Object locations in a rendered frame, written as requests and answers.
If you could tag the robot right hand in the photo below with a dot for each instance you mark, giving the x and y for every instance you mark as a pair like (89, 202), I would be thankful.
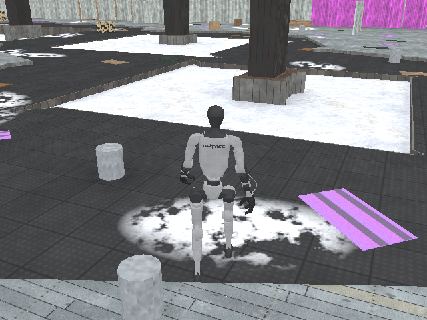
(251, 204)

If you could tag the right robot upper arm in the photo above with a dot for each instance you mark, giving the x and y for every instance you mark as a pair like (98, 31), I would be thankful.
(238, 153)

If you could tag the robot left hand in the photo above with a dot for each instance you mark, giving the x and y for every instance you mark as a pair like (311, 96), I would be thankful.
(183, 180)

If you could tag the left robot shin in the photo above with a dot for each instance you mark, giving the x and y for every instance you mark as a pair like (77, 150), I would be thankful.
(197, 252)

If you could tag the robot left foot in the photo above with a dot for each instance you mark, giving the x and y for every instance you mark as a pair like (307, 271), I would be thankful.
(197, 278)

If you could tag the robot right forearm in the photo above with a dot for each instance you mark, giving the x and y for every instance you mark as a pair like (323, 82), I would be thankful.
(244, 177)

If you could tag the left robot upper arm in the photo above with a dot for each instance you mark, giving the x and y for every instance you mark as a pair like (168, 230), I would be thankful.
(190, 150)

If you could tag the robot left forearm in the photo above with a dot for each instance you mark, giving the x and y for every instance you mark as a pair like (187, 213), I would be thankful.
(184, 171)

